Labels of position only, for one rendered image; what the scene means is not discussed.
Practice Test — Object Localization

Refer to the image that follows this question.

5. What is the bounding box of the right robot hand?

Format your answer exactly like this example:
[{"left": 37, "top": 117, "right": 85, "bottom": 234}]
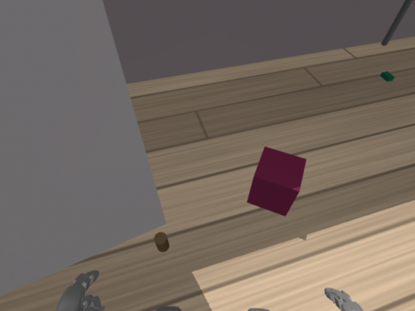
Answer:
[{"left": 324, "top": 288, "right": 363, "bottom": 311}]

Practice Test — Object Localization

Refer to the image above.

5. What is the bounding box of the left robot hand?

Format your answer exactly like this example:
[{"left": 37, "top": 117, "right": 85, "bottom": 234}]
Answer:
[{"left": 56, "top": 270, "right": 105, "bottom": 311}]

